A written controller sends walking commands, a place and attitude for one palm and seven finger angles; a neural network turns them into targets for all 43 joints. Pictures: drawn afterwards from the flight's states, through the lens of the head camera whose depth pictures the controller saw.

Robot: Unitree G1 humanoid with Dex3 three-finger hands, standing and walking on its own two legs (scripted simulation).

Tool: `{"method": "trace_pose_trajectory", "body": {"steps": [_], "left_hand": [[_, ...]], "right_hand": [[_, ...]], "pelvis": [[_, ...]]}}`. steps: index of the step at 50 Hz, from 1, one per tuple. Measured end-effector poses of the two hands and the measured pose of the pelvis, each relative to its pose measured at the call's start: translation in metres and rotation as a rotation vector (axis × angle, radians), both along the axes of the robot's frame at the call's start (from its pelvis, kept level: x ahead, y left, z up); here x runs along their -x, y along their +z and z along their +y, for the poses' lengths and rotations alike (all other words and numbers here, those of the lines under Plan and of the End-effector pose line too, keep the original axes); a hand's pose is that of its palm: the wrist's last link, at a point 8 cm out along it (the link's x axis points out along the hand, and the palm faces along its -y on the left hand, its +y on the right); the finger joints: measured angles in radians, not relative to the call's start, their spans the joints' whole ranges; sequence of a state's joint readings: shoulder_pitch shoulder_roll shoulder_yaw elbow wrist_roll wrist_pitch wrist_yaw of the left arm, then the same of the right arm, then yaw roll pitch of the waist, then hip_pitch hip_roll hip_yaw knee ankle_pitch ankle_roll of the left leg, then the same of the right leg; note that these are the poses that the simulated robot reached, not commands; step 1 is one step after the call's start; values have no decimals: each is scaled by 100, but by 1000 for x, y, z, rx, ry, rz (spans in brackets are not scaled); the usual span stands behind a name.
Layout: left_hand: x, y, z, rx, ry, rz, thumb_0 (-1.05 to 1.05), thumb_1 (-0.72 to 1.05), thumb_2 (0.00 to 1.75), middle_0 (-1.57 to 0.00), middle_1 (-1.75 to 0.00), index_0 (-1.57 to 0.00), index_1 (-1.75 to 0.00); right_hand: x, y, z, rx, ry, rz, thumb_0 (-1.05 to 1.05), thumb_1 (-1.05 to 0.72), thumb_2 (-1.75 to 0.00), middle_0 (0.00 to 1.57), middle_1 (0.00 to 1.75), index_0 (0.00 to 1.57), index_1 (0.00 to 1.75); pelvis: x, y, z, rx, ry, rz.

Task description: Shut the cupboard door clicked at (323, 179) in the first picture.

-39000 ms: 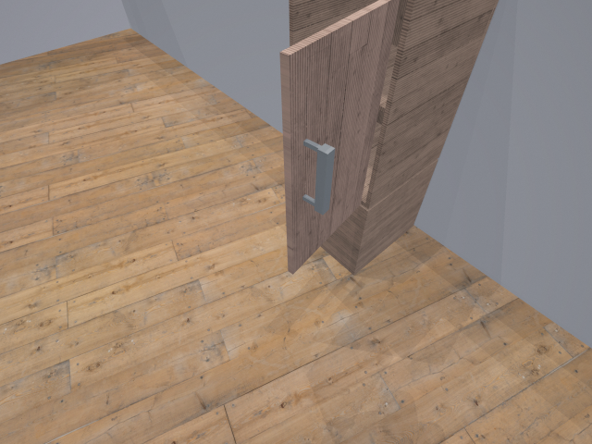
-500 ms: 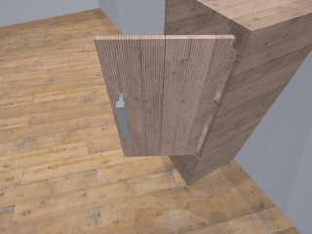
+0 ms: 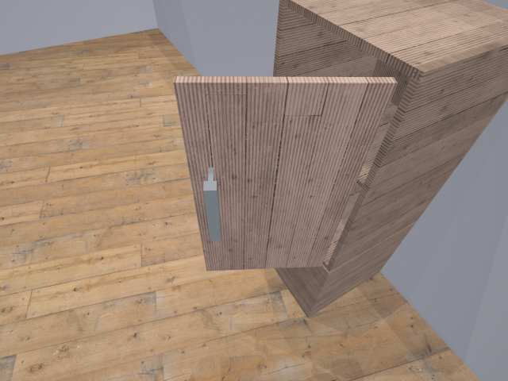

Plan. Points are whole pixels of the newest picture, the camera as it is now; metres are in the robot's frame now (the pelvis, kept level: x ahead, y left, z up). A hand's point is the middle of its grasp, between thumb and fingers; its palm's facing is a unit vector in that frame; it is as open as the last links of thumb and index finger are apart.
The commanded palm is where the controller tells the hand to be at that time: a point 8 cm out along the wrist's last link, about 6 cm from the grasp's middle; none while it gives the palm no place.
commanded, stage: come to a stop and stand still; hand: left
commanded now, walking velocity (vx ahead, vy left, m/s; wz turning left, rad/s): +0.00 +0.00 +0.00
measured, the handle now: (213, 205) +0.44 +0.11 -0.01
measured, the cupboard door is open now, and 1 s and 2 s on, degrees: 63 63 63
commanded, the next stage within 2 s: look again from close up in 0.10 s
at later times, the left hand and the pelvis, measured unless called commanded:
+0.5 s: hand out of the picture +0.02 +0.19 -0.17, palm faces +0.03 -0.95 -0.31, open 7.3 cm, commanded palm none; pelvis -0.01 -0.02 -0.01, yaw +1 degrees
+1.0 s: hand out of the picture +0.11 +0.19 -0.04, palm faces +0.29 -0.95 -0.14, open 7.2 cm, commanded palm +0.05 +0.22 -0.07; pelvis -0.06 -0.02 -0.02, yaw +4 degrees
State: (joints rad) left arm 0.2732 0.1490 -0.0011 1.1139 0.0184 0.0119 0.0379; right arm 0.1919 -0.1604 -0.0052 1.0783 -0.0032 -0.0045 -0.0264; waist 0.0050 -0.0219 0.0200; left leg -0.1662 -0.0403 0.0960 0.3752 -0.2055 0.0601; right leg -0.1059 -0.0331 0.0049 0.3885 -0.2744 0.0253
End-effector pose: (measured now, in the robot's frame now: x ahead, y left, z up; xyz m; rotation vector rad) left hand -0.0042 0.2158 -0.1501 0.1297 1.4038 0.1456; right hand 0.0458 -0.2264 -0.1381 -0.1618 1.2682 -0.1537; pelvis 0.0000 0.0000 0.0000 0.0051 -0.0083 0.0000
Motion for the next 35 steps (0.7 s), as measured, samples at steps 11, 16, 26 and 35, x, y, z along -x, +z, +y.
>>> {"method": "trace_pose_trajectory", "body": {"steps": [11,16,26,35], "left_hand": [[-7,-4,-4,15,-22,31,1,92,90,-20,-30,-20,-30],[-15,3,10,-53,-27,-32,1,92,90,-20,-30,-20,-30],[-19,17,23,-140,-27,-132,0,91,90,-20,-30,-20,-30],[-2,12,9,-98,-33,-151,0,91,90,-20,-30,-20,-30]], "right_hand": [[53,2,-5,21,-43,163,1,-91,-89,20,30,20,30],[55,-6,-12,14,-36,130,1,-91,-89,20,30,20,30],[9,-15,-29,-3,2,-30,1,-91,-89,20,30,20,30],[-11,-1,-40,18,45,-116,1,-91,-89,20,30,20,30]], "pelvis": [[-9,1,-3,-3,1,0],[-4,-4,-6,-10,26,2],[12,-9,-16,-2,19,-24],[29,-7,-22,2,15,-38]]}}
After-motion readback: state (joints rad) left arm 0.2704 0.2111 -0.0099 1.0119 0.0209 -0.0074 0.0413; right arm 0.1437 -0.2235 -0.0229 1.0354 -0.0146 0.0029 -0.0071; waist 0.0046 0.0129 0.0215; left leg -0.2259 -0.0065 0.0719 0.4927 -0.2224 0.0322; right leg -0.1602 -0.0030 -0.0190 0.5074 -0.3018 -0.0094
